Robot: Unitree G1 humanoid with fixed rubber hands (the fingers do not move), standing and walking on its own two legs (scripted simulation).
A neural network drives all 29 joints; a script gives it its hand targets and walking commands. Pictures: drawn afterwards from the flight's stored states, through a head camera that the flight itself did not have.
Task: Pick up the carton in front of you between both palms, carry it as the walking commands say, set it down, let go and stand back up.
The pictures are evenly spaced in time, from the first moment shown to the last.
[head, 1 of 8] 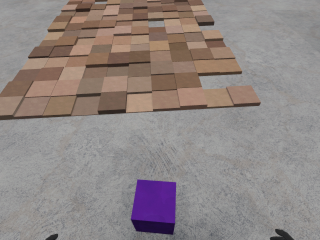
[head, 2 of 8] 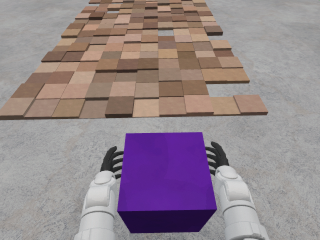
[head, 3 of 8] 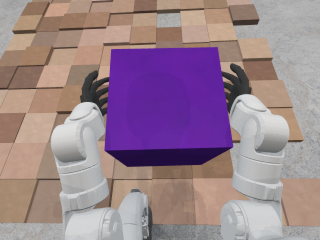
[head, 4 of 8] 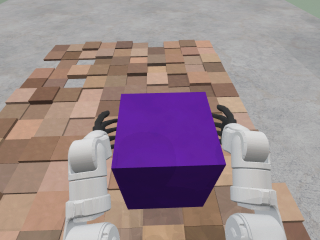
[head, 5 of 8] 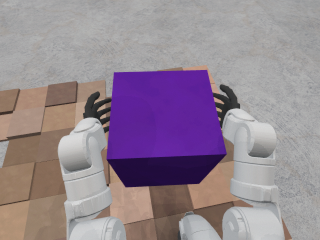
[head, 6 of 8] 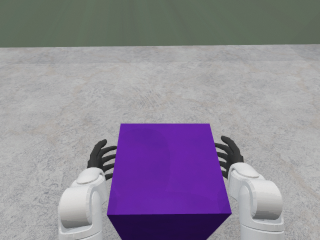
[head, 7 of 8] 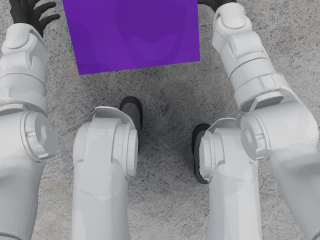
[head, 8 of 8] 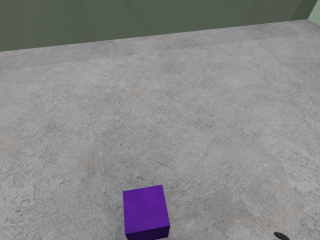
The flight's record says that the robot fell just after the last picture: no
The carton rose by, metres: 0.79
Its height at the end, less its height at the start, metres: +0.00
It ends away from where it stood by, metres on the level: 6.41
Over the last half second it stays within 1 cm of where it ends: yes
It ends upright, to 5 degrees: yes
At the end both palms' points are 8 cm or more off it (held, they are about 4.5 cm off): yes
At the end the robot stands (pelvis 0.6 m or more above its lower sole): yes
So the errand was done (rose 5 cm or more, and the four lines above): yes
